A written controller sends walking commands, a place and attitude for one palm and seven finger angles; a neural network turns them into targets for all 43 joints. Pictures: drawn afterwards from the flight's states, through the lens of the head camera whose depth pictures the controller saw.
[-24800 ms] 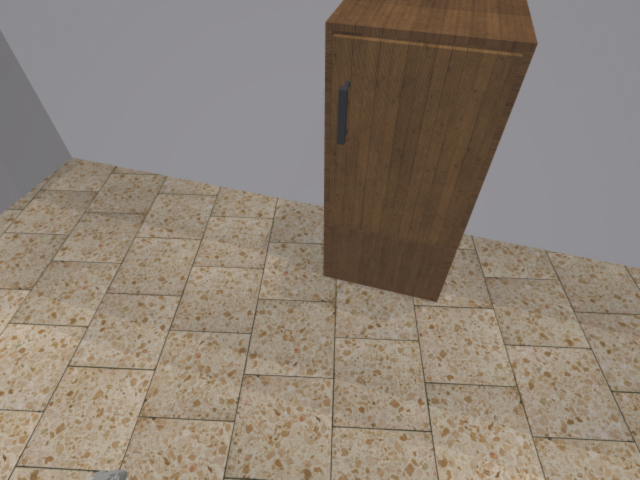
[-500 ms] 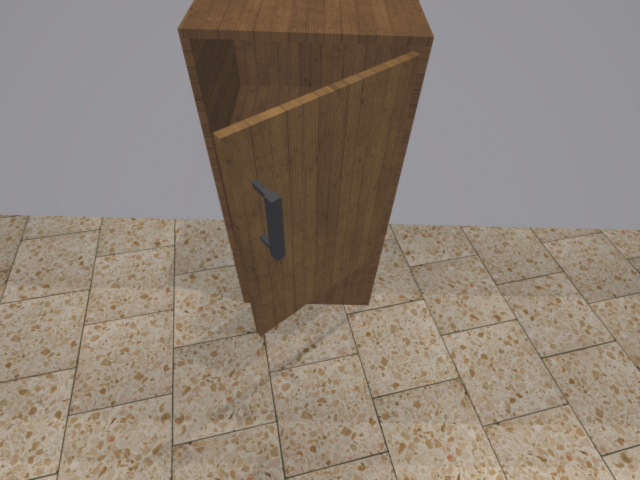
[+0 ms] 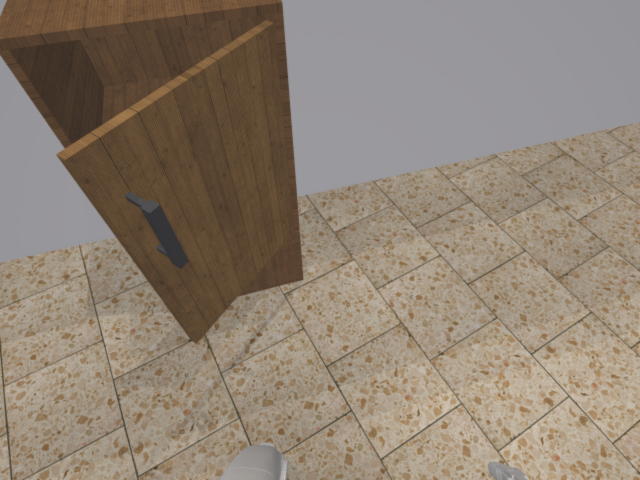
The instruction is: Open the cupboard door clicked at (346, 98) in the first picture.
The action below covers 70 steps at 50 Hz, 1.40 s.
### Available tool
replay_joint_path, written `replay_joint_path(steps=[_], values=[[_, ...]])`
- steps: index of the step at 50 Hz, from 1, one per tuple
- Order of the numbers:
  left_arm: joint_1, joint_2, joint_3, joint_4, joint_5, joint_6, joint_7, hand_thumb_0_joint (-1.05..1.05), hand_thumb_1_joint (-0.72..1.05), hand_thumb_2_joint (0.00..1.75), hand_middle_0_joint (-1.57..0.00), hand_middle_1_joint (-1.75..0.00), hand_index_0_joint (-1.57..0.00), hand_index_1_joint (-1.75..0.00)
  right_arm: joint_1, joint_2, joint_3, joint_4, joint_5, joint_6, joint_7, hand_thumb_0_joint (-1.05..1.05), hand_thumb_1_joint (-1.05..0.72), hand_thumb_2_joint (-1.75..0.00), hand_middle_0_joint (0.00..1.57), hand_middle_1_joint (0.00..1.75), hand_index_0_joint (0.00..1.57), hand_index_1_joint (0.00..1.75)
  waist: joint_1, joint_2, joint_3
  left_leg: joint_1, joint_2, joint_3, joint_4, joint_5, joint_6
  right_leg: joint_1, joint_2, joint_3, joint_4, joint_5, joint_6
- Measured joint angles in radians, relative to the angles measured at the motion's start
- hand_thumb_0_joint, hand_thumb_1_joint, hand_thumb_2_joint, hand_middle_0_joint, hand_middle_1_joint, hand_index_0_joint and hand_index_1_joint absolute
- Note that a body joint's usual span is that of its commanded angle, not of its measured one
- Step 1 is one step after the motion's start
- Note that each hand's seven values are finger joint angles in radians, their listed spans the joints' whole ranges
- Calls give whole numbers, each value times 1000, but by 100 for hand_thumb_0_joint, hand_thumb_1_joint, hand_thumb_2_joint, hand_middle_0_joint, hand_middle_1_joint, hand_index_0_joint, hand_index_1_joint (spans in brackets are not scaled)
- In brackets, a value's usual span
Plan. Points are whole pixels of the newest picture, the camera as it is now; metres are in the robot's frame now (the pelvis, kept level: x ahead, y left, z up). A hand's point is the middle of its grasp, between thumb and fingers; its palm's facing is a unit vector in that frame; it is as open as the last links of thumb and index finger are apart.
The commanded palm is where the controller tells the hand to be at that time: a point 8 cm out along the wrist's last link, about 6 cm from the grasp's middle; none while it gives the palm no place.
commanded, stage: walk to a spot facing it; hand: left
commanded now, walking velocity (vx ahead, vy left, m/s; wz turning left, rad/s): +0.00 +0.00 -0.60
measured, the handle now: (158, 231) +0.44 +0.30 -0.02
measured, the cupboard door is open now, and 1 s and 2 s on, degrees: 40 40 40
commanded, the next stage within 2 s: none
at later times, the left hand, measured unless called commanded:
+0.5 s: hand (194, 453) +0.16 +0.20 -0.16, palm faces -0.31 -0.92 -0.23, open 7.4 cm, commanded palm none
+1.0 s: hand (239, 431) +0.19 +0.14 -0.17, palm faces -0.57 -0.81 -0.17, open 7.4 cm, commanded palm none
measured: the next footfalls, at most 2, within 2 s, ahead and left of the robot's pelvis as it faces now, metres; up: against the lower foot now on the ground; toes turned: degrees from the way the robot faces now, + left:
left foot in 0.16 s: +0.07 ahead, +0.14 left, +0.00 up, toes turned -6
right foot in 0.54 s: -0.02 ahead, -0.12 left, +0.00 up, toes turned -24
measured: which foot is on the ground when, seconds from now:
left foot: up 0.00-0.14, down 0.16-0.54, up 0.56-0.82, down 0.84-1.00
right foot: down 0.00-0.16, up 0.18-0.52, down 0.54-0.84, up 0.86-1.00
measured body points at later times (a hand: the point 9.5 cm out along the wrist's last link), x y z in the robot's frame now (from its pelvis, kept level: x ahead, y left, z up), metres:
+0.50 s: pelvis +0.00 +0.03 +0.00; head +0.05 +0.02 +0.45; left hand +0.18 +0.25 -0.14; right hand -0.05 -0.23 -0.14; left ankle +0.03 +0.14 -0.74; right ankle -0.04 -0.11 -0.71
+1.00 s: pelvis +0.00 +0.04 +0.00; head +0.05 +0.04 +0.45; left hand +0.22 +0.19 -0.15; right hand -0.10 -0.19 -0.13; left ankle +0.07 +0.11 -0.74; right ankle -0.09 -0.07 -0.66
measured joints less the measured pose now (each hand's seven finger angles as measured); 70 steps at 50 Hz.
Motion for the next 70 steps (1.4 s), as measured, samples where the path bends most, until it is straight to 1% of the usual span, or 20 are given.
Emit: replay_joint_path(steps=[5,8,11,14,16,20,24,27,30,33,36,40,42,45,49,55,61,64,67,70], values=[[3,0,1,-7,2,7,-5,0,90,90,-20,-30,-21,-30,-21,18,10,-31,8,-12,-2,0,-91,-90,20,30,20,30,10,-25,-5,65,-20,-19,-175,1,7,-6,22,55,0,5,17],[12,7,4,-12,-5,17,-8,0,90,90,-20,-30,-21,-30,-5,21,23,-53,8,-37,-3,0,-91,-90,20,30,20,30,5,-23,-27,156,-8,-29,-417,134,35,-39,50,78,52,-19,37],[-16,34,12,-9,-3,29,-18,0,90,90,-20,-30,-21,-30,15,37,42,-58,-8,-51,-8,0,-91,-90,20,30,20,30,11,-48,-11,157,3,11,-394,136,73,-147,29,19,333,-217,69],[-40,55,20,-18,0,33,-32,0,91,90,-20,-30,-20,-30,56,45,58,-56,-17,-49,-9,0,-91,-90,20,30,21,30,10,-47,-1,190,31,41,-436,145,74,-236,-11,-48,569,-206,97],[-50,63,22,-28,0,36,-40,0,91,90,-20,-30,-20,-30,82,45,61,-47,-18,-46,-8,0,-91,-90,20,30,21,30,8,-39,-1,211,48,62,-472,162,72,-257,-46,-76,601,-167,110],[-69,66,19,-40,-2,43,-49,0,91,90,-19,-30,-20,-29,128,33,54,-26,-19,-42,-4,0,-91,-90,20,30,21,30,-8,-14,-2,232,81,107,-502,173,65,-226,-95,-111,458,-140,116],[-91,63,10,-42,-2,40,-52,0,91,90,-19,-30,-20,-29,162,9,37,-8,-20,-36,3,0,-91,-90,20,30,21,30,-35,15,1,222,115,154,-468,151,49,-150,-104,-138,269,-142,98],[-94,70,0,-56,-1,23,-52,0,91,90,-19,-30,-20,-29,197,-8,25,-1,-13,-29,11,0,-91,-90,20,30,21,30,-47,13,-11,187,130,187,-382,105,27,-48,-106,-146,58,4,62],[-107,49,-9,-50,0,2,-32,0,91,90,-19,-30,-20,-29,177,-41,10,19,-5,2,10,0,-91,-90,20,30,21,30,-48,39,7,85,107,104,-131,-82,7,-74,-85,-116,92,-33,56],[-99,32,-14,-46,0,7,-15,0,91,90,-20,-30,-20,-30,150,-48,3,25,-2,13,8,0,-91,-90,20,30,20,30,-51,33,18,17,68,51,29,-65,-3,-66,-70,-81,73,-12,61],[-85,26,-16,-36,3,14,-12,0,91,90,-20,-30,-20,-30,133,-35,3,9,2,5,9,0,-91,-90,20,30,20,30,-48,6,11,19,41,43,-25,-39,-11,-58,-62,-41,47,11,62],[-70,23,-15,-28,2,25,-19,0,90,90,-20,-30,-21,-30,118,-11,10,-19,5,-15,9,0,-91,-90,20,30,20,30,-42,-20,-6,90,11,37,-235,24,-5,-70,-44,8,54,14,76],[-62,23,-13,-28,-4,35,-22,0,90,90,-20,-30,-21,-30,124,-5,18,-33,2,-36,7,0,-91,-90,20,30,20,30,-44,-19,-23,136,10,33,-374,110,23,-100,-26,21,94,-6,79],[-73,35,-1,-19,-2,48,-31,0,91,90,-20,-30,-21,-30,130,23,37,-35,-14,-54,1,0,-91,-90,20,30,20,30,-37,-38,-20,139,29,71,-358,125,79,-189,-20,-7,347,-179,80],[-79,44,13,-21,1,45,-49,1,91,90,-20,-30,-20,-30,154,49,55,-27,-20,-52,-1,0,-91,-90,20,30,21,30,-26,-36,-25,195,59,113,-452,158,78,-255,-56,-83,560,-143,101],[-79,34,11,-26,-2,45,-53,0,91,90,-19,-30,-20,-29,170,49,46,-10,-19,-51,4,0,-91,-90,20,30,21,30,-33,-3,-26,231,103,182,-508,178,63,-188,-102,-139,383,-136,106],[-71,25,1,-28,3,23,-58,1,91,90,-19,-30,-20,-29,208,16,25,5,-17,-40,19,0,-91,-90,20,30,21,30,-51,26,-49,198,152,250,-384,84,25,-29,-98,-174,41,-97,53],[-62,5,-7,-21,-2,-12,-40,0,91,90,-20,-30,-20,-30,199,-15,13,41,-10,-6,28,0,-91,-90,20,30,21,30,-40,47,-40,95,116,125,-108,-83,11,-29,-79,-160,70,-37,27],[-17,-8,-9,-9,-3,-31,-26,0,91,90,-20,-30,-20,-30,174,-30,1,52,-14,-1,38,0,-91,-90,20,30,21,30,-31,42,-40,6,82,62,29,-5,-2,25,-65,-130,1,-36,23],[30,-12,-11,17,-3,-44,-27,0,91,90,-20,-30,-20,-30,142,-30,-6,31,-14,-17,44,1,-91,-90,20,30,20,30,-28,23,-40,-43,73,47,-3,77,-15,76,-57,-96,-73,-11,24]])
